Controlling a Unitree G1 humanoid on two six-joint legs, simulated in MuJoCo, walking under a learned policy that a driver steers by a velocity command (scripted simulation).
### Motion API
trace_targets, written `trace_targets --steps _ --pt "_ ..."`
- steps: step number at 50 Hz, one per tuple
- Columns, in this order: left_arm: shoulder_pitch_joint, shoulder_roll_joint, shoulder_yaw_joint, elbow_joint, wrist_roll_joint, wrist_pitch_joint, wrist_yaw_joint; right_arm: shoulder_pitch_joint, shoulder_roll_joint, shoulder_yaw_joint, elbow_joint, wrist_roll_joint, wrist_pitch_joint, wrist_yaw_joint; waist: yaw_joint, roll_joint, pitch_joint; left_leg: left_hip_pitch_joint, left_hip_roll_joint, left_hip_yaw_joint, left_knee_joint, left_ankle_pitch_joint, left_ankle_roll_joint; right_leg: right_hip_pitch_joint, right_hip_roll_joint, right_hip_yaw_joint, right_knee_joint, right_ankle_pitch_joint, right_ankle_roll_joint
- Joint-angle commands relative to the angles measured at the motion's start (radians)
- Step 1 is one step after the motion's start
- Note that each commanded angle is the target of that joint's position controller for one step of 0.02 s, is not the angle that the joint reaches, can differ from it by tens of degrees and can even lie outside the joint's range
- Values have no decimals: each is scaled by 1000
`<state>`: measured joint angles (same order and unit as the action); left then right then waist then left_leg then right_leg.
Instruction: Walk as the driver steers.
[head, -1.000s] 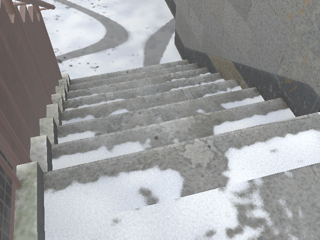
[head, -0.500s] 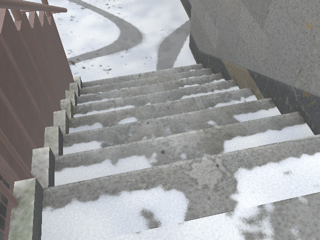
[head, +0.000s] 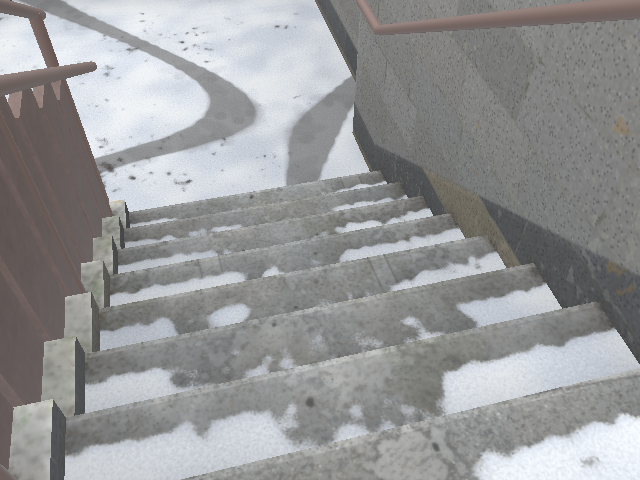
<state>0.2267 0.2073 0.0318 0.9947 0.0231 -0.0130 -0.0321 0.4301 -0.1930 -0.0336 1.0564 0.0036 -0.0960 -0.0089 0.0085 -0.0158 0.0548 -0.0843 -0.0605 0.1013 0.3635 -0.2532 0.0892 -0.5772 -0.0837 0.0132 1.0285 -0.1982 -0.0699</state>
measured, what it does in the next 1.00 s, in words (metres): walks ahead: right foot, then left foot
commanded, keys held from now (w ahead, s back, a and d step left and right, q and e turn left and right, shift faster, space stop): w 0.56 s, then w+q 0.44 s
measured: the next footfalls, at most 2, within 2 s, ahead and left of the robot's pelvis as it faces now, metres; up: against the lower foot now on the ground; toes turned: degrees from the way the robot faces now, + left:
right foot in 0.24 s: +0.30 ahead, -0.13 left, +0.00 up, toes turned -4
left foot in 0.76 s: +0.48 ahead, +0.01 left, +0.00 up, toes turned +7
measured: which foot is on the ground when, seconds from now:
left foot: down 0.00-0.26, up 0.28-0.74, down 0.76-1.00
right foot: up 0.00-0.22, down 0.24-0.76, up 0.78-1.00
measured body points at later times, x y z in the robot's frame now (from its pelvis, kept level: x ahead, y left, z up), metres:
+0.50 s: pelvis +0.26 -0.08 +0.00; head +0.27 -0.08 +0.45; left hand +0.23 +0.17 -0.14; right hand +0.34 -0.32 -0.14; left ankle +0.33 +0.09 -0.66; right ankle +0.26 -0.13 -0.74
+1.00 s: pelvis +0.48 -0.04 -0.01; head +0.48 -0.03 +0.44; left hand +0.54 +0.25 -0.14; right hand +0.52 -0.30 -0.15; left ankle +0.44 +0.01 -0.74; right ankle +0.56 -0.19 -0.67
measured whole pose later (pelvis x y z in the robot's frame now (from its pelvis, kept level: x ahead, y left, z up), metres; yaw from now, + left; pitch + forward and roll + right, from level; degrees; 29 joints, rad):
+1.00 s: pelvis +0.48 -0.04 -0.01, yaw +12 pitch -1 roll +0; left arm 0.18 0.25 0.08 0.88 0.04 0.01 0.01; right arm 0.41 -0.23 -0.05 0.93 0.00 -0.04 -0.01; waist -0.03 -0.02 0.02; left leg -0.18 -0.14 -0.03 0.52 -0.31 0.13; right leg -0.59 -0.07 0.05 1.07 -0.26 0.02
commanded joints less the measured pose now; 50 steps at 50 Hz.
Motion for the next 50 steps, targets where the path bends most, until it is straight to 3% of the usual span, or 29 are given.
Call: trace_targets --steps 1,3,5,7,9,10,12,13,14,15,17,18,19,21,23,27,29,31,33,34,35,37,38,39,40,41,43,47,50 --pt "-116 25 2 -82 -11 4 -3 30 -93 -12 -54 -22 -3 1 -18 89 75 -30 253 -197 -227 180 133 -77 -14 -47 -170 66 19" --pt "-192 3 -8 -115 -10 -7 -2 68 -103 -17 -51 -18 7 -5 -43 101 94 -30 257 -173 -255 170 137 -17 11 -72 -295 115 20" --pt "-241 62 7 -130 -9 -4 5 85 -148 -27 -38 -22 12 -9 -65 85 103 31 281 -179 -263 237 136 -9 21 -83 -349 142 12" --pt "-219 55 4 -153 16 -15 12 101 -153 -24 -11 -16 11 -16 -34 82 93 140 319 -169 -206 387 144 -38 15 -66 -401 131 -7" --pt "-188 48 9 -156 11 -44 13 86 -138 -22 0 -29 8 -13 -19 86 56 153 311 -121 -109 536 116 67 44 -79 -448 77 -31" --pt "-125 73 23 -122 15 -48 19 53 -147 -28 -10 -25 10 -13 2 106 25 131 276 -90 -14 652 91 163 82 -116 -449 30 -34" --pt "172 94 49 -23 34 -65 30 73 -149 -27 4 -27 18 -6 132 29 -81 -63 219 -38 366 626 62 551 102 -94 -533 -7 -66" --pt "309 203 75 -8 47 -69 35 102 -72 -9 -35 -28 12 -5 158 -122 -209 -265 154 0 710 167 32 750 -185 250 -578 -169 -131" --pt "310 271 84 -16 12 -50 26 171 -44 -10 -41 -1 8 4 111 -261 -301 -509 -2 -91 915 -300 7 853 -337 704 -805 -397 -246" --pt "211 224 80 -25 -25 -38 25 71 -125 -26 -58 -15 13 -2 96 -160 -154 -588 66 -170 962 -227 13 718 -308 624 -832 -459 -239" --pt "72 105 47 -54 -15 -50 22 -49 -81 -18 -90 -11 8 -4 37 -9 4 -560 131 -171 908 -75 6 472 -228 378 -857 -224 -180" --pt "61 76 36 -60 -18 -62 26 -47 -50 -12 -92 -11 15 -1 -1 -11 -13 -484 160 -173 826 -44 0 416 -191 297 -865 -116 -151" --pt "80 71 34 -46 -12 -70 31 -32 -58 -18 -82 -31 34 11 -22 -18 -8 -450 164 -157 802 -46 -10 381 -172 249 -880 -62 -142" --pt "143 84 32 -24 4 -87 33 -18 -56 -24 -77 -29 60 12 -42 -12 -16 -449 157 -147 781 -18 -25 392 -160 199 -864 137 -147" --pt "182 100 39 -6 -17 -95 35 -96 -71 -29 -111 -14 81 14 -51 -18 17 -512 160 -139 720 71 -32 403 -141 140 -879 204 -128" --pt "216 87 23 -3 -28 -88 40 -297 -50 -24 -184 -28 85 43 -14 -46 38 -515 135 -83 454 270 -43 429 -78 33 -869 379 -90" --pt "216 106 26 -2 -19 -80 41 -318 -32 -11 -188 -23 91 49 -10 -88 18 -370 82 -28 400 312 -48 372 -43 -50 -841 504 -70" --pt "252 122 34 9 4 -79 50 -203 -79 -26 -132 -38 101 45 -17 -116 -29 -350 78 -56 563 392 -18 441 -94 -65 -757 555 -72" --pt "292 68 21 17 10 -80 60 -230 -100 -31 -149 -43 96 34 0 -87 12 -452 84 -88 553 314 21 527 -123 -71 -689 579 -88" --pt "285 81 23 11 13 -79 64 -249 -112 -33 -156 -54 93 32 5 -74 32 -469 75 -75 555 254 35 550 -143 -69 -645 624 -99" --pt "242 85 21 -12 0 -73 66 -307 -87 -23 -186 -42 88 24 11 -43 56 -397 35 -9 421 79 30 492 -109 -109 -639 620 -93" --pt "231 131 33 -16 5 -57 79 -175 -91 -34 -151 -36 88 20 -33 -67 20 -191 -27 52 373 -62 58 462 -118 -119 -459 834 -94" --pt "222 151 35 -2 8 -40 86 -80 -97 -41 -140 -36 76 20 -88 -72 -18 -111 -24 -19 204 -156 86 473 -130 -108 -270 811 -82" --pt "217 135 38 -21 2 -36 87 68 -190 -71 -118 -47 61 15 -152 82 -109 49 134 -268 101 83 154 349 -67 -164 121 582 -35" --pt "304 30 21 -52 6 -42 64 45 -257 -74 -137 -19 55 17 -31 245 -173 284 362 -694 60 370 288 -19 123 -104 386 -360 19" --pt "180 125 43 -84 13 -47 57 51 -255 -81 -129 26 61 25 -99 180 -139 234 377 -772 -25 271 372 -171 116 20 416 -320 30" --pt "57 187 69 -125 -13 -54 58 -83 -167 -56 -176 2 60 21 -43 50 -5 4 331 -589 -30 280 318 -139 37 51 289 -185 48" --pt "44 102 65 -129 23 18 51 -61 -156 -39 -192 6 39 -11 15 31 -5 -127 201 -435 -34 422 235 -16 15 29 50 -111 109" --pt "68 91 60 -116 24 41 41 18 -189 -44 -187 -24 37 -9 10 19 -51 -136 193 -411 9 539 231 -20 24 -1 73 65 92"
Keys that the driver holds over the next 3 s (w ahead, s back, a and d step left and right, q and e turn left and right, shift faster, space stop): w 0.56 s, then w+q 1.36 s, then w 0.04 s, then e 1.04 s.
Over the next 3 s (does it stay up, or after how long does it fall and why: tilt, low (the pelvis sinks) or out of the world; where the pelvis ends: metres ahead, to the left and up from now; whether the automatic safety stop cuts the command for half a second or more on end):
stays up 0.94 0.17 -0.36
